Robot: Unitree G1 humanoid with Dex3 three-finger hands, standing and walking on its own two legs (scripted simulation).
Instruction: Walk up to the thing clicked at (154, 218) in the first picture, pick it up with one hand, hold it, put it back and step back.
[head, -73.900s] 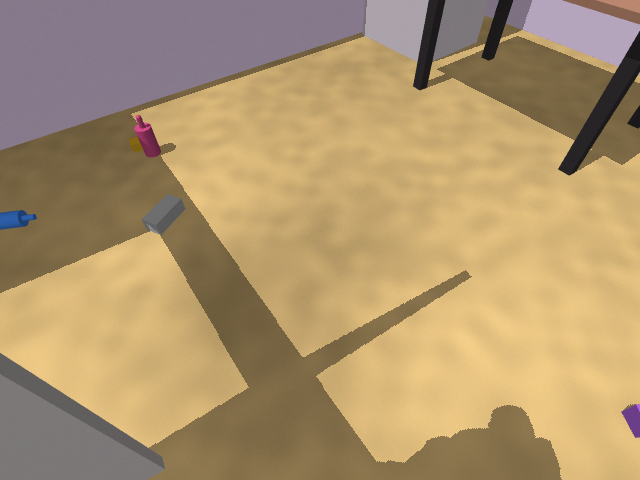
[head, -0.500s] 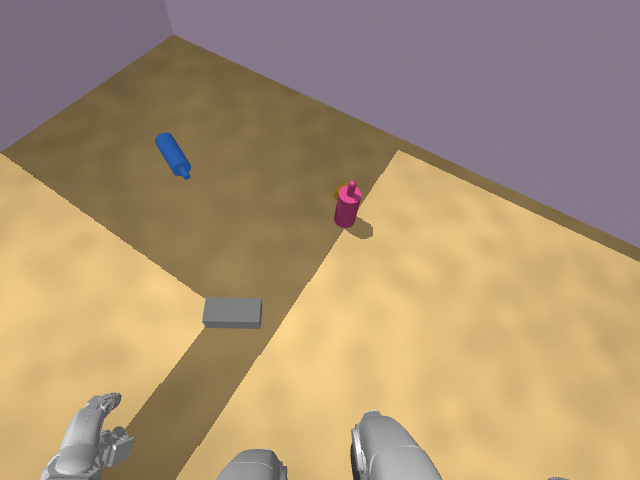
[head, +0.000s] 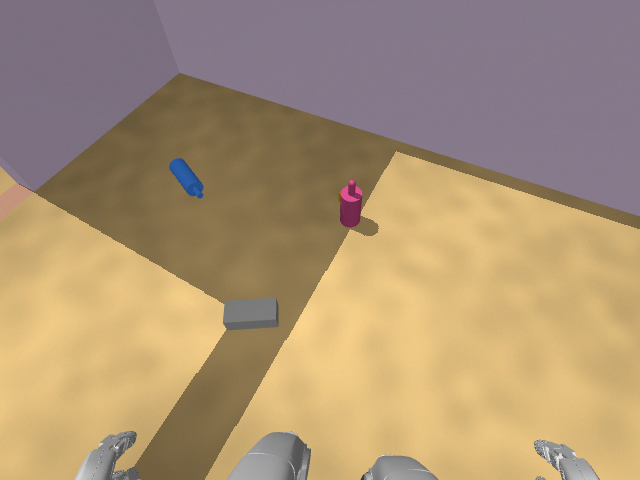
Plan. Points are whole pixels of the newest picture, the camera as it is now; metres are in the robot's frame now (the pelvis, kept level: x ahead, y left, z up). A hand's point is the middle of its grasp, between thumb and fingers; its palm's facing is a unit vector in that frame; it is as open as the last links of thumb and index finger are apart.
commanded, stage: step back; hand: left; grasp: from above
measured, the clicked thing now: (251, 313) +0.61 +0.29 -0.73
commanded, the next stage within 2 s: none
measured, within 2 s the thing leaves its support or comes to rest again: neither
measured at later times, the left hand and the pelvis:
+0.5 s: hand out of the picture -0.06 +0.28 -0.16, palm faces -0.01 -0.93 -0.38, open 7.3 cm; pelvis -0.14 +0.00 +0.00, yaw -2 degrees
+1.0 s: hand out of the picture -0.16 +0.23 -0.15, palm faces +0.04 -0.92 -0.38, open 7.3 cm; pelvis -0.31 -0.04 -0.01, yaw +2 degrees
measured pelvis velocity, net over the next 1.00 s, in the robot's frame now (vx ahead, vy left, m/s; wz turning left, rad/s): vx -0.31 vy -0.04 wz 0.03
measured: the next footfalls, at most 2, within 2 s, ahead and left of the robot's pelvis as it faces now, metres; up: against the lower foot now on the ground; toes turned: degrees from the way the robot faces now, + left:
left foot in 0.20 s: -0.06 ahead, +0.14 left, +0.00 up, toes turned +0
right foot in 0.60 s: -0.17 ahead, -0.16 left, +0.00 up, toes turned +1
